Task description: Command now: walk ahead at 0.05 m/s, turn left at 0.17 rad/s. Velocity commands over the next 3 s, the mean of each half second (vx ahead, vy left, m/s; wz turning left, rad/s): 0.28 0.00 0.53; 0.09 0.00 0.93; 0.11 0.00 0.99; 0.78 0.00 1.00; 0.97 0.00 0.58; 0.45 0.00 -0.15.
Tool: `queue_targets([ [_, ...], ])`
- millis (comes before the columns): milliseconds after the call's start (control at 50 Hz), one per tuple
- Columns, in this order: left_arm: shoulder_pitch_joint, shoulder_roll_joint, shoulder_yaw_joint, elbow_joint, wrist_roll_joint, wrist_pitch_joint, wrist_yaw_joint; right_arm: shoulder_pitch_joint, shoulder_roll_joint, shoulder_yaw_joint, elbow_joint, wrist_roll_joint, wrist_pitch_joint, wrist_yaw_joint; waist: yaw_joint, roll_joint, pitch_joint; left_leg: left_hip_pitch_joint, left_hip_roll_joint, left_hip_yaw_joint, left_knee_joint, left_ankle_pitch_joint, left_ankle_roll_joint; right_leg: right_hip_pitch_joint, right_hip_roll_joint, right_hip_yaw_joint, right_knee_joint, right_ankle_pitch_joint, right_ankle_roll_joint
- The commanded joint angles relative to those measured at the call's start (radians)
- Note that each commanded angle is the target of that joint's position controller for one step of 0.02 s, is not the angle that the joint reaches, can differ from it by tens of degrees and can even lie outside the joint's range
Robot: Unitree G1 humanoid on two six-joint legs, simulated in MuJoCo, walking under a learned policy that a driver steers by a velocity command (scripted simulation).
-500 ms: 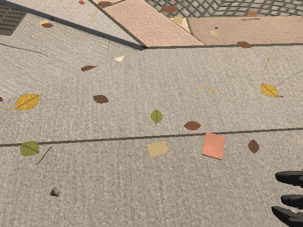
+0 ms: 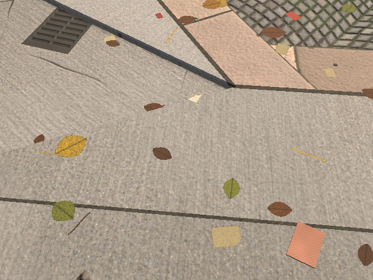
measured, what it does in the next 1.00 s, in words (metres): walks ahead, turning left: left foot, then right foot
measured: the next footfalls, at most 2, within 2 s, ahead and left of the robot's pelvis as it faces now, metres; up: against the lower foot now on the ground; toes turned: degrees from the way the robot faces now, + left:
left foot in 0.44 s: +0.06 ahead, +0.11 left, +0.00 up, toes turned +16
right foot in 0.86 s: +0.33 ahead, +0.05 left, +0.00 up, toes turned +42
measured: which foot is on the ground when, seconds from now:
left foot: up 0.00-0.42, down 0.44-0.86, up 0.88-1.00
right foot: down 0.00-0.44, up 0.46-0.84, down 0.86-1.00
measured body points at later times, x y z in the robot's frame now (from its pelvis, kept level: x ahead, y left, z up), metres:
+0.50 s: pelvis +0.06 +0.03 +0.01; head +0.06 +0.06 +0.46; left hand +0.10 +0.34 -0.10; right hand +0.23 -0.22 -0.08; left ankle +0.02 +0.10 -0.72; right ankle +0.08 -0.10 -0.70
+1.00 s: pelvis +0.19 +0.06 +0.01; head +0.24 +0.08 +0.46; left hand +0.13 +0.37 -0.07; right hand +0.49 -0.08 -0.10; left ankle +0.06 +0.08 -0.64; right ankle +0.30 +0.03 -0.72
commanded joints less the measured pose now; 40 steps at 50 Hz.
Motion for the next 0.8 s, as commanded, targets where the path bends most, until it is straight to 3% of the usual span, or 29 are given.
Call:
queue_targets([
  [20, 0.223, 0.165, 0.046, -0.017, -0.027, -0.011, 0.006, 0.113, -0.109, -0.027, -0.052, -0.017, -0.006, -0.006, 0.071, -0.15, -0.339, -0.225, 0.023, 0.004, 0.5, -0.269, -0.081, 0.462, -0.483, 0.506, -0.105, 1.056, -0.314],
  [40, 0.159, 0.13, 0.04, -0.027, -0.025, -0.01, 0.002, 0.082, -0.117, -0.029, -0.029, -0.027, 0.01, -0.007, 0.055, -0.08, -0.251, -0.249, 0.054, -0.013, 0.555, -0.213, -0.089, 0.36, -0.436, 0.474, -0.159, 0.815, -0.312],
  [60, 0.101, 0.088, 0.028, -0.032, -0.015, -0.006, 0.002, 0.025, -0.111, -0.026, -0.026, -0.029, 0.023, -0.004, 0.047, -0.021, -0.171, -0.246, 0.08, -0.015, 0.535, -0.155, -0.099, 0.269, -0.356, 0.385, -0.199, 0.586, -0.255],
  [80, 0.061, 0.075, 0.02, -0.032, -0.003, -0.003, 0.002, -0.001, -0.1, -0.025, -0.028, -0.02, 0.037, 0.002, 0.031, -0.031, -0.127, -0.226, 0.096, -0.011, 0.477, -0.121, -0.109, 0.206, -0.297, 0.313, -0.237, 0.431, -0.204],
  [100, 0.034, 0.103, 0.029, -0.032, 0.003, 0.003, 0.006, 0.009, -0.101, -0.026, -0.025, -0.011, 0.049, 0.012, 0.016, -0.076, -0.102, -0.217, 0.101, 0.03, 0.458, -0.094, -0.123, 0.174, -0.255, 0.243, -0.261, 0.331, -0.175],
  [140, 0.071, 0.141, 0.05, -0.022, 0.013, 0.008, -0.006, 0.044, -0.106, -0.024, -0.01, -0.012, 0.049, 0.04, 0.024, -0.116, -0.148, -0.208, 0.123, 0.109, 0.384, -0.062, -0.109, 0.186, -0.207, 0.208, -0.341, -0.216, -0.124],
  [160, 0.083, 0.156, 0.058, -0.018, 0.009, 0.008, -0.01, 0.018, -0.109, -0.024, -0.02, -0.017, 0.045, 0.055, 0.036, -0.141, -0.138, -0.227, 0.133, 0.133, 0.349, -0.058, -0.099, 0.187, -0.217, 0.231, -0.393, -0.401, -0.111],
  [200, 0.107, 0.179, 0.072, -0.009, 0.003, 0.0, -0.013, -0.057, -0.106, -0.021, -0.048, -0.023, 0.038, 0.079, 0.058, -0.144, -0.096, -0.273, 0.174, 0.154, 0.305, -0.03, -0.079, 0.184, -0.266, 0.256, -0.468, -0.54, -0.099],
  [280, 0.101, 0.194, 0.093, -0.004, -0.006, -0.025, -0.015, -0.119, -0.086, -0.012, -0.079, -0.015, 0.024, 0.104, 0.054, -0.111, -0.086, -0.249, 0.233, 0.188, 0.173, 0.028, -0.044, 0.174, -0.297, 0.138, -0.501, -0.489, -0.055],
  [320, 0.088, 0.2, 0.099, -0.008, 0.002, -0.028, -0.012, -0.103, -0.083, -0.013, -0.079, -0.01, 0.02, 0.108, 0.047, -0.106, -0.082, -0.18, 0.227, 0.223, 0.082, -0.024, -0.027, 0.157, -0.291, 0.047, -0.479, -0.437, -0.056],
  [380, 0.111, 0.221, 0.107, -0.001, 0.009, -0.016, -0.015, -0.121, -0.078, -0.014, -0.102, -0.005, 0.017, 0.107, 0.062, -0.096, -0.067, -0.119, 0.22, 0.266, -0.051, -0.017, -0.008, 0.163, -0.325, -0.023, -0.414, -0.382, -0.069],
  [420, 0.087, 0.212, 0.105, -0.009, 0.002, -0.003, -0.018, -0.054, -0.077, -0.022, -0.084, -0.009, 0.018, 0.103, 0.024, -0.062, -0.067, 0.016, 0.193, 0.271, -0.207, 0.063, 0.014, 0.105, -0.297, -0.106, -0.287, -0.398, -0.027],
  [440, 0.073, 0.176, 0.096, -0.016, 0.006, 0.001, -0.019, 0.047, -0.105, -0.038, -0.04, -0.014, 0.016, 0.089, -0.01, 0.027, -0.068, 0.114, 0.188, 0.185, -0.288, 0.008, 0.042, 0.024, -0.24, -0.166, -0.094, -0.417, 0.014],
  [460, 0.057, 0.1, 0.072, -0.041, 0.018, 0.01, -0.028, 0.118, -0.187, -0.061, -0.032, -0.016, 0.013, 0.069, -0.032, 0.247, -0.048, 0.158, 0.402, -0.166, -0.429, -0.205, 0.107, -0.153, -0.136, -0.25, 0.246, -0.485, 0.072],
  [480, -0.02, 0.098, 0.064, -0.115, 0.029, 0.012, -0.027, 0.114, -0.292, -0.082, -0.074, -0.012, 0.014, 0.049, -0.032, 0.286, 0.041, 0.115, 0.549, -0.569, -0.523, -0.23, 0.224, -0.402, 0.009, -0.107, 0.379, -0.542, 0.111],
  [500, -0.042, 0.15, 0.075, -0.116, 0.023, 0.007, -0.028, 0.092, -0.26, -0.08, -0.071, -0.018, 0.015, 0.035, -0.022, 0.168, 0.069, 0.124, 0.53, -0.472, -0.493, -0.031, 0.241, -0.424, -0.039, 0.019, 0.448, -0.46, 0.109],
  [520, -0.016, 0.161, 0.078, -0.108, 0.005, -0.001, -0.032, 0.044, -0.237, -0.074, -0.078, -0.007, 0.014, 0.027, 0.022, 0.157, 0.053, 0.119, 0.474, -0.364, -0.453, 0.133, 0.217, -0.396, -0.061, 0.035, 0.442, -0.357, 0.112],
  [540, 0.003, 0.171, 0.08, -0.095, 0.002, -0.008, -0.029, -0.003, -0.22, -0.071, -0.086, 0.001, 0.013, 0.025, 0.051, 0.135, 0.041, 0.117, 0.417, -0.278, -0.427, 0.315, 0.188, -0.361, -0.07, 0.033, 0.429, -0.283, 0.12],
  [580, 0.033, 0.174, 0.08, -0.07, 0.016, -0.005, -0.024, -0.042, -0.194, -0.064, -0.104, 0.009, 0.005, 0.025, 0.063, 0.104, -0.04, 0.134, 0.366, -0.18, -0.349, 0.74, 0.167, -0.283, -0.056, 0.015, 0.454, -0.213, 0.135],
  [600, 0.034, 0.164, 0.077, -0.07, 0.012, 0.002, -0.023, -0.029, -0.194, -0.065, -0.101, 0.011, 0.002, 0.028, 0.062, 0.086, -0.076, 0.14, 0.36, -0.164, -0.315, 0.86, 0.164, -0.26, -0.047, 0.015, 0.461, -0.203, 0.139],
  [680, -0.04, 0.133, 0.059, -0.103, -0.002, 0.021, -0.017, 0.036, -0.203, -0.073, -0.084, 0.009, 0.015, 0.021, 0.022, 0.099, -0.094, 0.157, 0.335, -0.198, -0.254, 0.887, 0.148, -0.261, -0.018, 0.025, 0.363, -0.165, 0.132],
  [740, -0.085, 0.134, 0.051, -0.124, -0.006, 0.016, -0.014, 0.04, -0.213, -0.078, -0.086, 0.004, 0.029, 0.017, -0.001, 0.121, -0.092, 0.145, 0.319, -0.25, -0.205, 0.888, 0.125, -0.215, 0.015, 0.04, 0.26, -0.127, 0.111],
  [800, -0.053, 0.152, 0.051, -0.123, -0.012, 0.003, -0.002, -0.025, -0.229, -0.085, -0.108, 0.0, 0.036, 0.016, 0.022, 0.141, -0.092, 0.097, 0.288, -0.318, -0.153, 0.857, 0.07, -0.07, 0.043, 0.074, 0.113, -0.117, 0.091],
])
Over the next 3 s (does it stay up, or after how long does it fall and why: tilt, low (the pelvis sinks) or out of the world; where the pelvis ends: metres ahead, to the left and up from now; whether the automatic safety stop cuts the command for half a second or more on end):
stays up -0.09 1.02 0.02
